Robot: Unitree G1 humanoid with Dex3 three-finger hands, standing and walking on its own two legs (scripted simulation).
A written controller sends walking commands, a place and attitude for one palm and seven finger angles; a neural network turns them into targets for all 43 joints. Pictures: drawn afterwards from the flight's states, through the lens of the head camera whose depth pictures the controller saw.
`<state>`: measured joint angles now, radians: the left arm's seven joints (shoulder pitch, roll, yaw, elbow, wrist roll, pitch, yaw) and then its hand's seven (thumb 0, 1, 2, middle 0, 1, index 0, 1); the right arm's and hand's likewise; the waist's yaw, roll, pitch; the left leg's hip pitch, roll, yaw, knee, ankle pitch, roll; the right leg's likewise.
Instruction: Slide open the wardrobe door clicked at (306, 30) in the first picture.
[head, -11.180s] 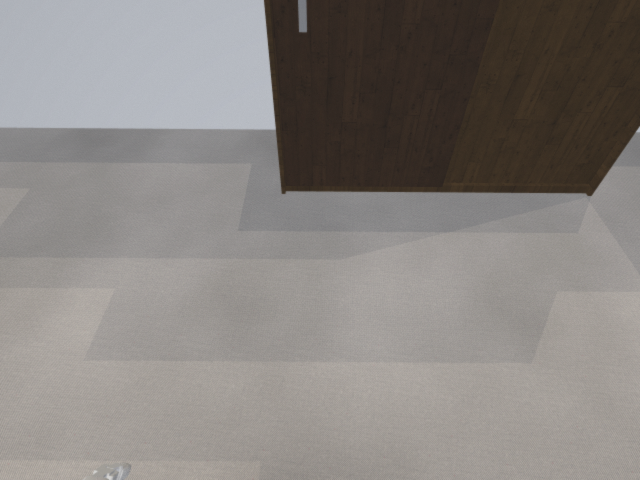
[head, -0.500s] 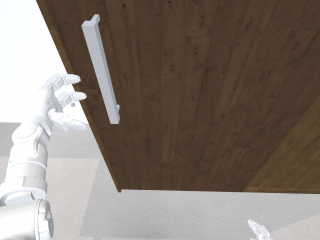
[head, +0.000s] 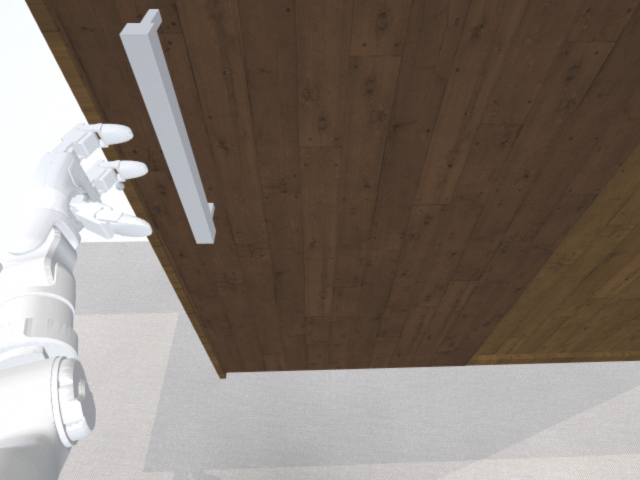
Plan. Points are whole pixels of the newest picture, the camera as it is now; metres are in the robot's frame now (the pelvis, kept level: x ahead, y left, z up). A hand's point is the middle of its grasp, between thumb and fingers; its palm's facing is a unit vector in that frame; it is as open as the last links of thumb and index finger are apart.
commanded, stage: move the hooked fingers beside the handle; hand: left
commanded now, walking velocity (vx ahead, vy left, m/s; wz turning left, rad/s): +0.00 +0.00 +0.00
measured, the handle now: (184, 146) +0.49 +0.18 +0.16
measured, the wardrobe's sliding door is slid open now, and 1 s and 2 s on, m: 0.00 0.00 0.00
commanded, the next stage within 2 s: feel for the door with the fingertips in 0.70 s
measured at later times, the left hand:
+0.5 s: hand (121, 191) +0.43 +0.24 +0.15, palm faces +0.02 -1.00 +0.01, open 14.0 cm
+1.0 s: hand (131, 193) +0.42 +0.23 +0.15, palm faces +0.00 -1.00 +0.01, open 14.0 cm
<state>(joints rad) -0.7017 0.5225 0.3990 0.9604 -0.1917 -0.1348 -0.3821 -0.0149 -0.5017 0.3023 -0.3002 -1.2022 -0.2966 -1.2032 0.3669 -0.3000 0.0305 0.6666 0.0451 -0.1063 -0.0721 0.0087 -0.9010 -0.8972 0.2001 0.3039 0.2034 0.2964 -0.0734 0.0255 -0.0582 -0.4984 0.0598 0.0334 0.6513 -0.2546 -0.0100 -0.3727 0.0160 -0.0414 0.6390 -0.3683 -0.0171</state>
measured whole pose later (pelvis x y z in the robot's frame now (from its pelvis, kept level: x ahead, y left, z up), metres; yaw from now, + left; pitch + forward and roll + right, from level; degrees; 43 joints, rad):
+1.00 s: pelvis +0.00 +0.01 +0.00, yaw +1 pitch +6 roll -1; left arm -0.68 0.44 0.32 0.87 -0.21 -0.13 -0.33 -0.02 -0.50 0.30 -0.30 -1.20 -0.30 -1.20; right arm 0.35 -0.29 0.03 0.67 0.05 -0.10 -0.07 0.01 -0.90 -0.90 0.20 0.30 0.20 0.30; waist -0.05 0.03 -0.06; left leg -0.52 0.05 0.02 0.68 -0.26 0.00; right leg -0.37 0.01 -0.05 0.65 -0.37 -0.01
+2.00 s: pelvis +0.00 +0.00 +0.00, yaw +0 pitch +7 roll -1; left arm -0.79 0.41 0.31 1.00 -0.16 -0.18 -0.24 -0.01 -0.50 0.30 -0.33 -1.22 -0.32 -1.23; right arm 0.39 -0.28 0.02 0.68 0.03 -0.08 -0.04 0.01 -0.90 -0.90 0.20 0.30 0.20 0.30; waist -0.08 0.04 -0.07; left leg -0.55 0.06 0.03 0.69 -0.26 -0.01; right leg -0.42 0.02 -0.04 0.67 -0.38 -0.02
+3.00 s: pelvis +0.00 +0.00 +0.00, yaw +0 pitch +5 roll -1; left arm -0.68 0.28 0.25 0.82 -0.15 -0.14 -0.12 -0.02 -0.50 0.30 -0.30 -1.20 -0.29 -1.20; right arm 0.35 -0.26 0.02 0.68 0.03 -0.09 -0.03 0.01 -0.90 -0.90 0.20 0.30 0.20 0.30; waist -0.06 0.04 -0.07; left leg -0.47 0.06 0.04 0.64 -0.26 -0.01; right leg -0.35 0.02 -0.03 0.63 -0.37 -0.02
